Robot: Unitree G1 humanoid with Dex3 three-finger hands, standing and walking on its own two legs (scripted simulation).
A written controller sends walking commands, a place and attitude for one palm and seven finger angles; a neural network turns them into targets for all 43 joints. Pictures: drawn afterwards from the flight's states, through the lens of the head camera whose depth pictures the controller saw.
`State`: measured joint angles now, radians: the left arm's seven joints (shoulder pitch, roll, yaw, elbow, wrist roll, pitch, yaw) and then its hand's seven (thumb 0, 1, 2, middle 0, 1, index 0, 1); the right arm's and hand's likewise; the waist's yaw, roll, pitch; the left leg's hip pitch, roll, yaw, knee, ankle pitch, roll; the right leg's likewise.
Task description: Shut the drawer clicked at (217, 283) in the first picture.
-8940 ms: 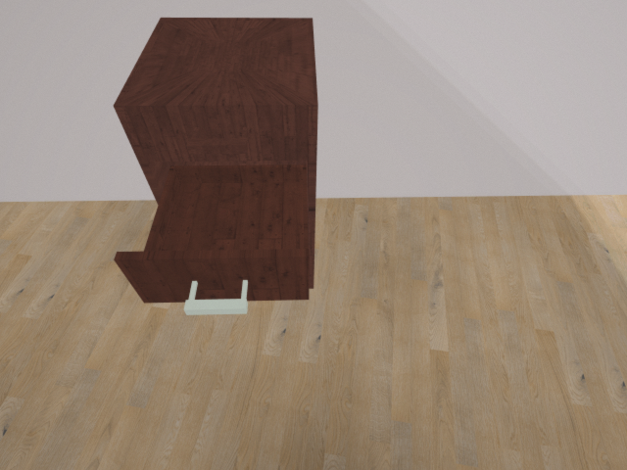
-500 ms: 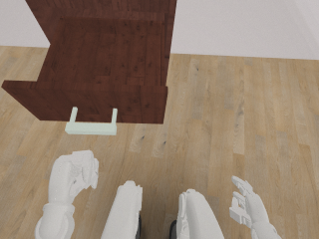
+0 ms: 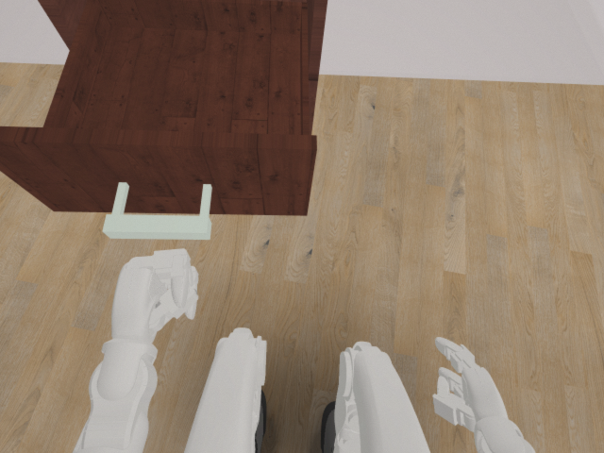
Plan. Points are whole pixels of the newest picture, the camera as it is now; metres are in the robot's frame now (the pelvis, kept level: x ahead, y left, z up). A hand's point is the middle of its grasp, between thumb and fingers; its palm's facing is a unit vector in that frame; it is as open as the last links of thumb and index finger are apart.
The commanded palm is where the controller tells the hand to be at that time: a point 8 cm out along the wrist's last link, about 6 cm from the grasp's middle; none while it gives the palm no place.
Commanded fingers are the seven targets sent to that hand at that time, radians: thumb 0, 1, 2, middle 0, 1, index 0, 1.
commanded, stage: bring the fist close to the handle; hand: left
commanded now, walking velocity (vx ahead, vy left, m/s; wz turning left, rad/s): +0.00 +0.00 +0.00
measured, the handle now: (162, 210) +0.41 +0.21 +0.00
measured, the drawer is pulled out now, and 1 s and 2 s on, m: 0.29 0.27 0.14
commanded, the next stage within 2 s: push the drawer shut in 0.30 s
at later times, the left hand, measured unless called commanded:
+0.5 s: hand (188, 293) +0.30 +0.16 +0.00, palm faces +0.03 -1.00 -0.04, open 3.3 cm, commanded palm +0.29 +0.21 +0.00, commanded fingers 0.00 0.90 0.90 -1.40 -1.60 -1.40 -1.60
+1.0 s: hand (191, 255) +0.35 +0.16 +0.00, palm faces +0.03 -1.00 -0.05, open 3.1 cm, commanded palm +0.35 +0.21 +0.00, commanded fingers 0.00 0.90 0.90 -1.40 -1.60 -1.40 -1.60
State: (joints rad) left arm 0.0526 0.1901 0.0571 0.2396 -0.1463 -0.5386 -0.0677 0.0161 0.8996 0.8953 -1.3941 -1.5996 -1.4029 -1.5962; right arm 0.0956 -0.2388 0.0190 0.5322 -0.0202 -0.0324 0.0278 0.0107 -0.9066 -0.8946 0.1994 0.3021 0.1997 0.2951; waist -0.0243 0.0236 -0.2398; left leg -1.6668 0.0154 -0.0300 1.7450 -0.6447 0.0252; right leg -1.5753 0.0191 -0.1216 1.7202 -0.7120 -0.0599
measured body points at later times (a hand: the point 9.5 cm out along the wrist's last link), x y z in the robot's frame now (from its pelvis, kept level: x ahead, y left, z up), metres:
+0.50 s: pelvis +0.00 -0.01 +0.00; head +0.16 +0.01 +0.42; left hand +0.29 +0.21 +0.01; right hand +0.21 -0.24 -0.11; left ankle +0.06 +0.11 -0.50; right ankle +0.04 -0.10 -0.50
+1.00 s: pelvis -0.01 +0.00 +0.00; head +0.16 +0.02 +0.42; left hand +0.34 +0.22 +0.00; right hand +0.17 -0.24 -0.12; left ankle +0.06 +0.11 -0.50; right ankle +0.04 -0.10 -0.50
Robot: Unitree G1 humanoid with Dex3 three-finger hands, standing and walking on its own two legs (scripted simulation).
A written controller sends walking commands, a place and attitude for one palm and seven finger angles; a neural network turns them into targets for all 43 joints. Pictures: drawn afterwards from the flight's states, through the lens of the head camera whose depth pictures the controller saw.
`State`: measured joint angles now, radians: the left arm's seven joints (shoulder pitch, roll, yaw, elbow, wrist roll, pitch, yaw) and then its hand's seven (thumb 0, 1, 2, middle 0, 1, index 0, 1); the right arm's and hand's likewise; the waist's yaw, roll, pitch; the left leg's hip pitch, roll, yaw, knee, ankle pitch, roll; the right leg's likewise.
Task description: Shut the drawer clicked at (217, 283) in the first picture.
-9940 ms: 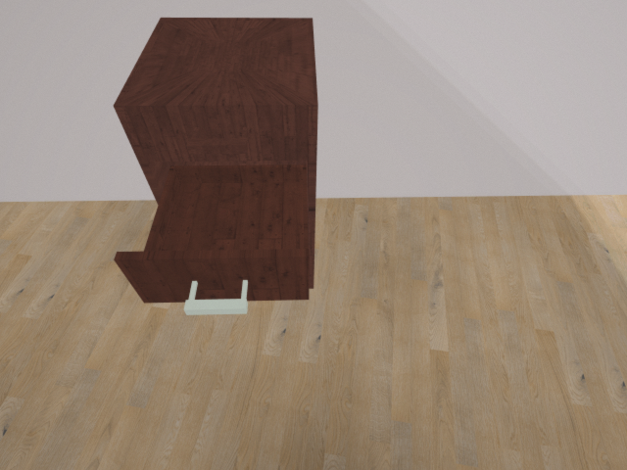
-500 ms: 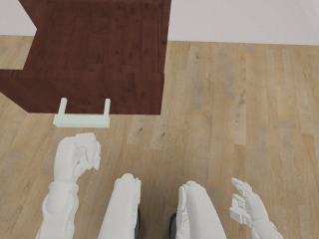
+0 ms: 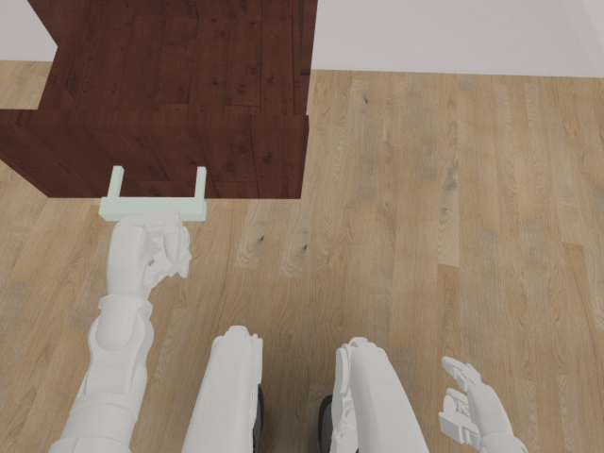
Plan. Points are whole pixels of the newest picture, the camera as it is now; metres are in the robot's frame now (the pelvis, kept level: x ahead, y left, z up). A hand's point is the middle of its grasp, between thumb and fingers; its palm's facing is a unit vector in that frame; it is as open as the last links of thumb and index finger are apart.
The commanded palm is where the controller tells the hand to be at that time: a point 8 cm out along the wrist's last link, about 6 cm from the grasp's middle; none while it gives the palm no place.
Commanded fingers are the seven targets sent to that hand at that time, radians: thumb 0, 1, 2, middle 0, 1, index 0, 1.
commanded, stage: push the drawer shut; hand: left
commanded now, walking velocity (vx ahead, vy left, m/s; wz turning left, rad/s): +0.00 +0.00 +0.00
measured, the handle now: (157, 192) +0.43 +0.22 -0.01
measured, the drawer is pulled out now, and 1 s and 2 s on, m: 0.27 0.14 0.02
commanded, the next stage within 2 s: none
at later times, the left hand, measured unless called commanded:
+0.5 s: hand (188, 201) +0.42 +0.17 +0.00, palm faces +0.05 -1.00 -0.05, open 3.1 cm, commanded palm +0.42 +0.21 +0.00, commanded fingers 0.00 0.90 0.90 -1.40 -1.60 -1.40 -1.60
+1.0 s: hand (190, 160) +0.48 +0.18 -0.01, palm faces +0.06 -1.00 -0.04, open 3.0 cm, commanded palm +0.48 +0.21 +0.00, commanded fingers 0.00 0.90 0.90 -1.40 -1.60 -1.40 -1.60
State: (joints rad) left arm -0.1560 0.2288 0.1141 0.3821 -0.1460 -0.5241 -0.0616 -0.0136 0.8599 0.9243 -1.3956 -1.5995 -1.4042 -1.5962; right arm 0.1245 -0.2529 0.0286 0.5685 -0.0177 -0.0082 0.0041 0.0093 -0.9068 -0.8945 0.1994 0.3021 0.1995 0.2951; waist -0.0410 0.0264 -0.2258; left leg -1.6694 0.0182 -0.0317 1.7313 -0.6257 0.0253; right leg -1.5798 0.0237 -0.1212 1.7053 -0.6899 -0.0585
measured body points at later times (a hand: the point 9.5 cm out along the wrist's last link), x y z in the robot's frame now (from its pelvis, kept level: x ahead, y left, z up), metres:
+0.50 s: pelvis +0.00 +0.01 +0.00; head +0.17 +0.03 +0.41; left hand +0.41 +0.23 +0.00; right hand +0.13 -0.25 -0.12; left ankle +0.07 +0.11 -0.51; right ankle +0.04 -0.10 -0.51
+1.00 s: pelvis +0.00 +0.01 -0.01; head +0.19 +0.04 +0.40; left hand +0.48 +0.24 +0.00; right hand +0.09 -0.26 -0.13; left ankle +0.07 +0.11 -0.51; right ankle +0.04 -0.10 -0.51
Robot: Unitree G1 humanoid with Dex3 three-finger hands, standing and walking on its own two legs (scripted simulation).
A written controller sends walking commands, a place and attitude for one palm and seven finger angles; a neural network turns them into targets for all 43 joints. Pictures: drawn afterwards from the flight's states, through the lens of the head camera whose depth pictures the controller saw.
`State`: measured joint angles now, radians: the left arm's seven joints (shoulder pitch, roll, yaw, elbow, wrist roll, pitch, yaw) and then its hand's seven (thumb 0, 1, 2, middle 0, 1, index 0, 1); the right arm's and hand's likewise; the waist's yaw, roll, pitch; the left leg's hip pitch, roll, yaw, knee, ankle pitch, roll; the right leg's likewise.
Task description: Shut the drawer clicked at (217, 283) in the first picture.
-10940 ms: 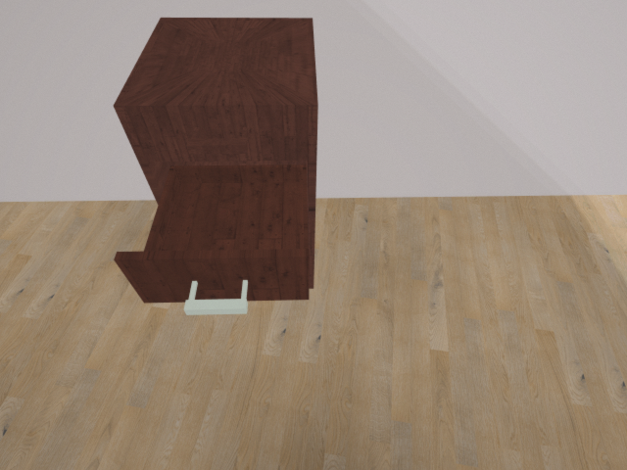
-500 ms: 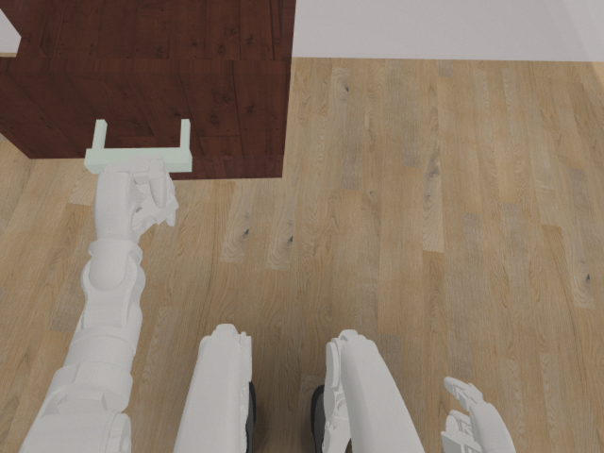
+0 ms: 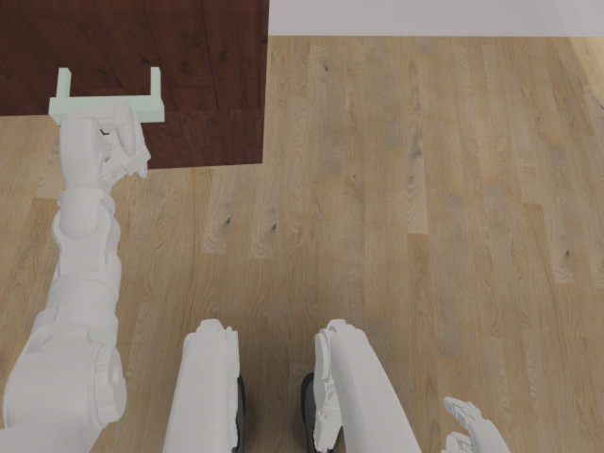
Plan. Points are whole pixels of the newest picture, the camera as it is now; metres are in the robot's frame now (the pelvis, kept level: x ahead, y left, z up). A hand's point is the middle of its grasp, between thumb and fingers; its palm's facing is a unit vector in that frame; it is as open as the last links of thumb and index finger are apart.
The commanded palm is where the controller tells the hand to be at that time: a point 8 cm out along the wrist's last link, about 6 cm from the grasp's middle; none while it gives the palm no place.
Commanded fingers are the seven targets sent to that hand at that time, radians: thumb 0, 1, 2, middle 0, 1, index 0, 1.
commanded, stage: push the drawer shut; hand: left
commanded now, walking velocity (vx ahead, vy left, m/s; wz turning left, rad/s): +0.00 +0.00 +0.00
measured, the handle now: (110, 93) +0.56 +0.24 +0.00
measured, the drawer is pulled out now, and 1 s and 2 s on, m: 0.14 0.02 0.00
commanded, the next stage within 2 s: pull the fist back off the drawer in 1.38 s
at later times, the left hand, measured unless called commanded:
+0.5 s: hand (140, 106) +0.54 +0.20 +0.00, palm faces +0.10 -0.99 -0.03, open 3.0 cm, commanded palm +0.54 +0.22 +0.01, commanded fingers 0.00 0.90 0.90 -1.40 -1.60 -1.40 -1.60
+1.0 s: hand (143, 63) +0.61 +0.20 +0.00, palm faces +0.11 -0.99 -0.03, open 3.0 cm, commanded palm +0.60 +0.20 +0.01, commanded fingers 0.00 0.90 0.90 -1.40 -1.60 -1.40 -1.60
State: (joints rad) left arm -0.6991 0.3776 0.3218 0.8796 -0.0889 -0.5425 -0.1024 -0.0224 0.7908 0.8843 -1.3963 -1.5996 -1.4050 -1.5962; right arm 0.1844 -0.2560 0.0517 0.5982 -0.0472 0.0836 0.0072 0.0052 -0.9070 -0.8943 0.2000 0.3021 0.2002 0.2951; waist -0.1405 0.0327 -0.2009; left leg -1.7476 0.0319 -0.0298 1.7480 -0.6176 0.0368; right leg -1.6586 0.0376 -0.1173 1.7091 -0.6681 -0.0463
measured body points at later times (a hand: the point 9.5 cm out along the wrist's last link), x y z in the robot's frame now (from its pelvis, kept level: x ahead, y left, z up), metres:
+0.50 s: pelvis +0.00 +0.00 -0.01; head +0.21 +0.05 +0.38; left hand +0.53 +0.25 +0.01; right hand +0.05 -0.26 -0.12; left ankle +0.07 +0.10 -0.50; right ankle +0.05 -0.10 -0.50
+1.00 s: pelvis +0.00 +0.00 -0.02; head +0.25 +0.05 +0.35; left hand +0.59 +0.25 +0.01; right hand -0.01 -0.26 -0.12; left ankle +0.07 +0.10 -0.50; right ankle +0.05 -0.10 -0.50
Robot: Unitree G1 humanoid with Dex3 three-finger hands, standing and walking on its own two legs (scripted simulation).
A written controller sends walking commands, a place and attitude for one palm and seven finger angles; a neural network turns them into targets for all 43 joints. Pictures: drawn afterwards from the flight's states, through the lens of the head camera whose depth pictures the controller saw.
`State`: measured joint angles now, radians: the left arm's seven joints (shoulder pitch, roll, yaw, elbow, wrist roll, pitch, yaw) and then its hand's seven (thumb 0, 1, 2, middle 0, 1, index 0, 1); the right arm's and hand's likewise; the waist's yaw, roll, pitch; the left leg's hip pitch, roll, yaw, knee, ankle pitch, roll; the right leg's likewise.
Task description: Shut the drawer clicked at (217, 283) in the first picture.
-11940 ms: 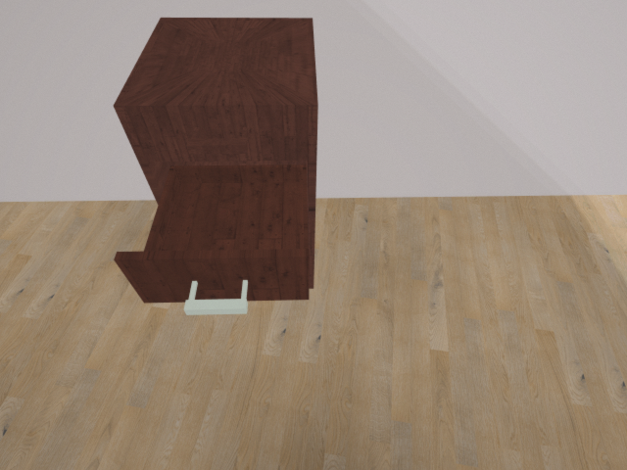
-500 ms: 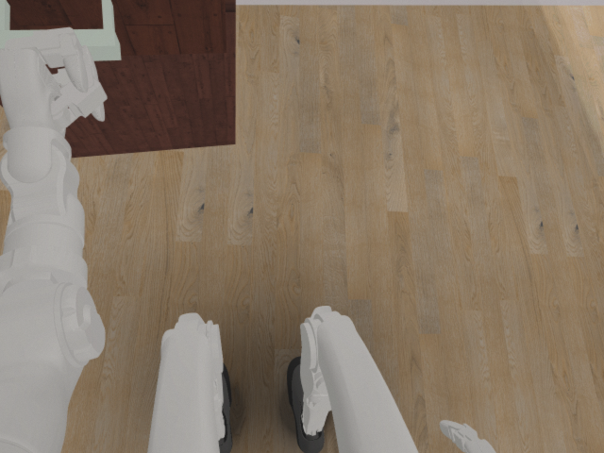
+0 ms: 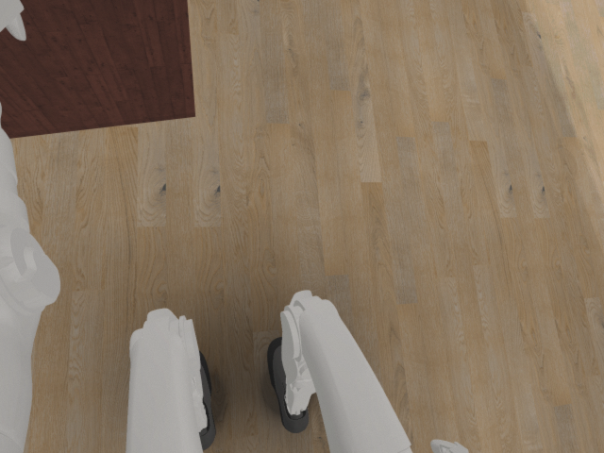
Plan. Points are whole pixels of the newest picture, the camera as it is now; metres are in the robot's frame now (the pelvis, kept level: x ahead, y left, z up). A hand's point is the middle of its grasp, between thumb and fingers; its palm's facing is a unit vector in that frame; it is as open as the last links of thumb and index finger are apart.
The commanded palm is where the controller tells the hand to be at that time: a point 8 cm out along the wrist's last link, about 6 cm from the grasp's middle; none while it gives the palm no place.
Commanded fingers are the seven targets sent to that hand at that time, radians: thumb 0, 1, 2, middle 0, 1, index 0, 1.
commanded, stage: push the drawer shut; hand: left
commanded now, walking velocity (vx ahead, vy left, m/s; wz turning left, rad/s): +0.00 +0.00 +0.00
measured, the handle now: out of the picture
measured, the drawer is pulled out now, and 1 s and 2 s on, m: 0.02 0.00 0.00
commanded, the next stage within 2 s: pull the fist back off the drawer in 0.38 s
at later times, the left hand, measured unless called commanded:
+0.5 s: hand out of the picture +0.62 +0.26 +0.02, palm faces +0.17 -0.99 -0.03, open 2.9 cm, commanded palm +0.64 +0.22 +0.03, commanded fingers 0.00 0.90 0.90 -1.40 -1.60 -1.40 -1.60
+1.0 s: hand out of the picture +0.61 +0.25 +0.02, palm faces +0.18 -0.98 -0.03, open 3.0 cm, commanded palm +0.58 +0.22 +0.03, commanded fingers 0.00 0.90 0.90 -1.40 -1.60 -1.40 -1.60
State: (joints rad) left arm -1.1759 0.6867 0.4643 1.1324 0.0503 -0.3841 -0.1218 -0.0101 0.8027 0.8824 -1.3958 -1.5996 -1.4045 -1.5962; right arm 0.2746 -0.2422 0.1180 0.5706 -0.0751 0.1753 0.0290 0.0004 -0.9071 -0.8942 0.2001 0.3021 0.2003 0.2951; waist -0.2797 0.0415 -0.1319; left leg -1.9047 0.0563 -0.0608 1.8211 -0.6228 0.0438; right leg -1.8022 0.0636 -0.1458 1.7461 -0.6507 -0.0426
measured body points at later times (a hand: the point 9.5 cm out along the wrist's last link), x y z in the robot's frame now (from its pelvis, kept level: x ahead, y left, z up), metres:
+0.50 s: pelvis -0.02 +0.00 -0.02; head +0.24 +0.09 +0.34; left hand +0.60 +0.31 +0.03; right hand -0.03 -0.25 -0.09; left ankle +0.06 +0.10 -0.47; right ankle +0.06 -0.10 -0.47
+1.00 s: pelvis -0.01 +0.01 +0.00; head +0.24 +0.08 +0.36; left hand +0.59 +0.30 +0.03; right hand -0.04 -0.23 -0.08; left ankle +0.06 +0.10 -0.47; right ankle +0.06 -0.10 -0.47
